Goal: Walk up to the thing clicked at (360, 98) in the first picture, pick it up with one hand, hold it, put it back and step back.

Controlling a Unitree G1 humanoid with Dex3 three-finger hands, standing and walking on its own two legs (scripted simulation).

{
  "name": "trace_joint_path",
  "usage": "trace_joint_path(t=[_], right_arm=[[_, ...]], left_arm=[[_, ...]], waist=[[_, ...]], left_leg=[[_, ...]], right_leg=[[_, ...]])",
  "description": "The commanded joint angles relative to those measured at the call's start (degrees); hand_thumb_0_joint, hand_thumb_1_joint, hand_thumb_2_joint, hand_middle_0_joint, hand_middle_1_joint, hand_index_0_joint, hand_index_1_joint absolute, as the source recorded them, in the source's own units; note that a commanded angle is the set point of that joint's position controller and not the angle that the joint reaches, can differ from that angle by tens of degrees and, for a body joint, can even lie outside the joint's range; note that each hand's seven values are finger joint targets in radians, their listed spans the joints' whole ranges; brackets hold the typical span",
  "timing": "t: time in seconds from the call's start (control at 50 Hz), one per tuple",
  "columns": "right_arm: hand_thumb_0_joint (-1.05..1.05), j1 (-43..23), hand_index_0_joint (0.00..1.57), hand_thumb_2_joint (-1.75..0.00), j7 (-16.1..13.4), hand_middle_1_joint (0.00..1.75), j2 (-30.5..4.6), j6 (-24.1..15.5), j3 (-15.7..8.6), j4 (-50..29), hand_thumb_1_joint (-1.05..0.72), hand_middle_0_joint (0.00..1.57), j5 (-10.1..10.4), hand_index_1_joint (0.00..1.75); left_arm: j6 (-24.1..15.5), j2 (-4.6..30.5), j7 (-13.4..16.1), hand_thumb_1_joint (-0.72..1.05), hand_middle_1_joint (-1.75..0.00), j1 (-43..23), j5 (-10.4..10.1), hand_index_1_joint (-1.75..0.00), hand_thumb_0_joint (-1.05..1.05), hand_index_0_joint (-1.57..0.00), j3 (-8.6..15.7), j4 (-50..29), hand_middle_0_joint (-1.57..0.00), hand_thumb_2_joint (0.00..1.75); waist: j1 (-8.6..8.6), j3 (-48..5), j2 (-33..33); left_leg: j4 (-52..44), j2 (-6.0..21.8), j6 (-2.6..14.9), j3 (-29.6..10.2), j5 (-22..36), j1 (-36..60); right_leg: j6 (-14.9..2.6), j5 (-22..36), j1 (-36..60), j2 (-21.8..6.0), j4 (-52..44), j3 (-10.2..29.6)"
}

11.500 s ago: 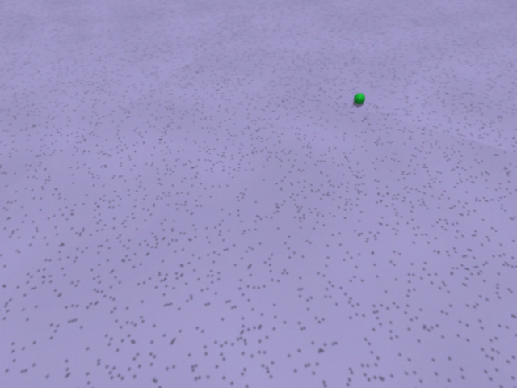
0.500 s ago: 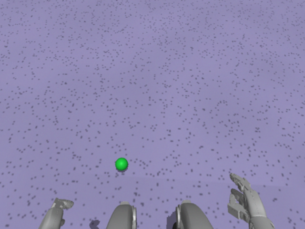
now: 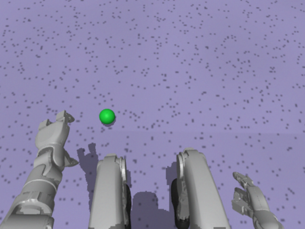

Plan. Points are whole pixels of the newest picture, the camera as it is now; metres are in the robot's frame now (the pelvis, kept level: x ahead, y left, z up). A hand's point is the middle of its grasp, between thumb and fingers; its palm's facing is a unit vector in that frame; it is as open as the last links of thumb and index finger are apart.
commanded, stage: rise first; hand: left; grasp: from above
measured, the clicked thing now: (107, 116) +0.53 +0.19 -0.44
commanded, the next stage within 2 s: none
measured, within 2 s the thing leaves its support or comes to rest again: neither
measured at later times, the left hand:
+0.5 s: hand (81, 130) +0.42 +0.25 -0.26, palm faces -0.46 -0.04 -0.89, open 14.2 cm
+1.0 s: hand (90, 122) +0.46 +0.23 -0.30, palm faces -0.46 -0.02 -0.89, open 14.1 cm
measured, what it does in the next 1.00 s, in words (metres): lowers itself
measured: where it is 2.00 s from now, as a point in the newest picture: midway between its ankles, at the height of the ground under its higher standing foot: (152, 215)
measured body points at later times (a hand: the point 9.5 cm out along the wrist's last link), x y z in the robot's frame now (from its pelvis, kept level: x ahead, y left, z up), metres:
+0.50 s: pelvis -0.01 +0.01 -0.09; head +0.20 +0.05 +0.30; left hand +0.44 +0.25 -0.20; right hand +0.05 -0.27 -0.21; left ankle +0.08 +0.13 -0.44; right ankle +0.09 -0.12 -0.44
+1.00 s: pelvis +0.00 +0.01 -0.13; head +0.24 +0.04 +0.25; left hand +0.48 +0.23 -0.25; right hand +0.02 -0.27 -0.24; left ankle +0.08 +0.13 -0.44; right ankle +0.09 -0.12 -0.44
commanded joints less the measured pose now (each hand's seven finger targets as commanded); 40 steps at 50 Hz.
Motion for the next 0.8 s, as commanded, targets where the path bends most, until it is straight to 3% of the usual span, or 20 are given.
trace_joint_path(t=[0.0, 0.08, 0.12, 0.18, 0.26, 0.32, 0.34, 0.36, 0.38, 0.42, 0.44, 0.46, 0.48, 0.54, 0.62, 0.68, 0.78], right_arm=[[0.0, 6.4, 0.2, -0.91, -0.5, 0.3, -9.3, -1.7, -4.0, -4.1, -0.91, 0.2, -0.9, 0.3], [0.0, 6.9, 0.2, -0.91, 0.0, 0.3, -10.0, -0.7, -3.5, -3.3, -0.91, 0.2, -1.2, 0.3], [0.0, 7.8, 0.2, -0.9, 0.3, 0.3, -10.1, -0.1, -3.1, -2.4, -0.9, 0.2, -1.4, 0.3], [0.0, 9.0, 0.2, -0.9, 0.5, 0.3, -10.3, 0.5, -2.7, -1.2, -0.9, 0.2, -1.6, 0.3], [0.0, 10.8, 0.2, -0.9, 1.3, 0.3, -10.8, 1.1, -2.5, 0.1, -0.9, 0.2, -2.5, 0.3], [0.0, 11.5, 0.2, -0.9, 1.9, 0.3, -11.2, 1.6, -2.5, 1.2, -0.9, 0.2, -3.0, 0.3], [0.0, 12.0, 0.2, -0.9, 2.1, 0.3, -11.2, 1.7, -2.6, 1.3, -0.9, 0.2, -3.3, 0.3], [0.0, 12.0, 0.2, -0.9, 2.2, 0.3, -11.6, 1.9, -2.8, 1.4, -0.9, 0.2, -3.4, 0.3], [0.0, 12.3, 0.2, -0.9, 2.3, 0.3, -12.0, 2.0, -2.7, 2.0, -0.9, 0.2, -3.7, 0.3], [0.0, 12.3, 0.2, -0.9, 2.6, 0.3, -11.8, 2.2, -2.7, 2.1, -0.9, 0.2, -4.0, 0.3], [0.0, 12.2, 0.2, -0.9, 2.7, 0.3, -12.0, 2.4, -2.8, 2.3, -0.9, 0.2, -4.2, 0.3], [0.0, 12.8, 0.2, -0.9, 2.8, 0.3, -12.4, 2.5, -2.6, 2.5, -0.9, 0.2, -4.5, 0.3], [0.0, 12.5, 0.2, -0.9, 3.0, 0.3, -12.0, 2.6, -2.5, 2.3, -0.9, 0.2, -4.5, 0.3], [0.0, 13.0, 0.2, -0.9, 3.3, 0.3, -12.2, 2.8, -2.1, 2.8, -0.9, 0.2, -5.1, 0.3], [0.0, 13.0, 0.2, -0.9, 3.7, 0.3, -11.4, 2.9, -1.5, 2.6, -0.9, 0.2, -5.8, 0.3], [0.0, 13.4, 0.2, -0.91, 4.0, 0.3, -11.6, 3.0, -1.0, 2.6, -0.9, 0.2, -6.3, 0.3], [0.0, 13.9, 0.2, -0.9, 4.4, 0.3, -11.6, 3.0, -0.4, 2.8, -0.9, 0.2, -6.8, 0.3]], left_arm=[[-3.0, 14.6, 1.9, -0.58, -1.03, -17.1, 3.2, -1.04, 0.0, -0.07, 2.9, -0.7, -0.08, 1.05], [-4.8, 18.2, 2.6, -0.59, -1.03, -21.8, 8.0, -1.05, 0.0, -0.06, 3.6, 3.5, -0.07, 1.06], [-5.4, 17.0, 3.5, -0.57, -1.02, -24.7, 10.1, -1.03, 0.0, -0.06, 2.8, 4.6, -0.07, 1.06], [-6.1, 19.0, 5.4, -0.57, -0.99, -25.8, 13.0, -1.01, 0.0, -0.06, 4.2, 7.3, -0.07, 1.06], [-6.8, 18.2, 7.2, -0.57, -0.97, -29.9, 16.5, -0.99, 0.0, -0.06, 3.1, 9.7, -0.08, 1.06], [-7.2, 18.7, 8.5, -0.56, -0.96, -30.8, 18.6, -0.98, 0.0, -0.07, 3.4, 11.7, -0.08, 1.04], [-7.4, 17.2, 8.8, -0.56, -0.96, -33.1, 19.3, -0.97, 0.0, -0.07, 2.3, 11.7, -0.08, 1.04], [-7.8, 18.5, 9.3, -0.55, -0.96, -36.1, 19.8, -0.97, 0.0, -0.07, 2.7, 9.8, -0.08, 1.03], [-7.5, 18.0, 9.7, -0.56, -0.96, -35.2, 20.6, -0.97, 0.0, -0.07, 2.3, 12.7, -0.08, 1.04], [-7.8, 17.3, 10.4, -0.55, -0.96, -36.9, 21.1, -0.97, 0.0, -0.07, 1.8, 13.0, -0.08, 1.03], [-7.9, 18.6, 10.8, -0.55, -0.96, -37.6, 21.8, -0.97, 0.0, -0.07, 2.2, 13.6, -0.08, 1.03], [-7.9, 18.3, 11.1, -0.54, -0.98, -38.5, 22.4, -0.98, 0.0, -0.07, 2.2, 14.8, -0.07, 1.02], [-8.1, 18.5, 11.3, -0.56, -0.98, -39.1, 22.6, -0.98, 0.0, -0.07, 2.0, 14.2, -0.07, 1.03], [-7.9, 18.3, 12.1, -0.55, -0.98, -39.5, 23.9, -0.98, 0.0, -0.07, 1.9, 17.3, -0.07, 1.03], [-8.0, 18.7, 12.7, -0.54, -1.0, -41.1, 23.6, -1.0, 0.0, -0.07, 2.1, 19.7, -0.06, 1.01], [-7.7, 21.1, 13.1, -0.55, -1.01, -42.6, 23.4, -1.01, 0.0, -0.07, 3.4, 21.4, -0.07, 1.02], [-7.7, 22.0, 13.1, -0.54, -1.02, -44.4, 24.0, -1.01, 0.0, -0.07, 3.8, 22.5, -0.06, 1.01]], waist=[[-2.05, -33.3, -3.9], [-1.62, -32.2, -0.8], [-2.76, -32.3, 1.4], [-2.59, -33.3, 2.5], [-4.5, -33.1, 5.7], [-4.28, -34.2, 8.6], [-5.76, -33.9, 9.9], [-5.56, -35.3, 11.2], [-6.08, -33.8, 12.1], [-6.74, -33.6, 11.9], [-6.69, -33.8, 12.4], [-7.65, -33.1, 12.5], [-7.02, -33.7, 13.4], [-8.14, -33.1, 12.8], [-8.82, -32.8, 9.6], [-8.9, -33.0, 7.2], [-9.02, -33.4, 9.5]], left_leg=[[-6.6, -2.6, 2.73, 3.5, 2.9, 10.6], [-5.6, -3.1, 2.83, 3.3, -1.1, 8.4], [-5.4, -3.0, 2.7, 3.0, -1.2, 9.2], [-3.7, -2.9, 2.71, 2.6, 1.9, 9.7], [-1.3, -2.6, 2.63, 1.9, 4.9, 10.0], [-0.7, -2.3, 2.08, 1.0, 7.3, 12.9], [0.0, -2.2, 2.0, 0.8, 7.5, 13.0], [-0.2, -2.0, 1.75, 0.3, 7.0, 14.3], [-0.3, -1.9, 1.47, -0.2, 6.3, 14.3], [0.4, -1.8, 1.54, -0.6, 5.7, 13.9], [1.0, -1.7, 1.63, -0.5, 5.4, 13.6], [1.1, -1.8, 1.5, -0.9, 5.3, 12.8], [1.3, -1.9, 1.55, -0.6, 5.2, 12.9], [2.7, -1.8, 1.53, -1.0, 6.0, 12.7], [5.7, -2.2, 2.69, 0.7, 6.2, 8.3], [7.3, -2.4, 3.42, 1.8, 5.7, 3.6], [8.2, -2.3, 3.29, 1.8, 4.4, 3.1]], right_leg=[[0.27, -2.0, 22.6, 1.9, -17.7, 5.0], [-0.72, -5.4, 16.4, 2.5, -13.6, 2.2], [-1.02, -3.4, 13.7, 2.6, -11.2, 0.4], [-1.17, 1.0, 11.8, 2.5, -7.9, -1.0], [-1.36, 5.7, 7.2, 2.3, -3.9, -2.5], [-1.71, 7.7, 3.8, 2.1, -1.0, -3.4], [-1.68, 8.2, 2.2, 2.1, -0.5, -3.6], [-1.92, 7.6, 0.8, 2.1, 0.5, -3.9], [-1.88, 7.0, -1.0, 1.9, 1.1, -4.2], [-1.85, 6.6, -2.0, 1.9, 1.9, -4.6], [-1.82, 6.5, -2.3, 1.9, 2.2, -4.5], [-1.69, 6.4, -3.4, 1.7, 3.0, -4.6], [-1.89, 6.3, -3.1, 1.8, 3.3, -4.7], [-1.66, 7.0, -4.5, 1.5, 4.4, -4.7], [-1.36, 8.0, -1.7, 2.1, 3.9, -4.4], [-0.82, 7.9, 1.4, 2.3, 3.5, -3.8], [-1.17, 6.6, -0.2, 2.4, 5.0, -4.1]])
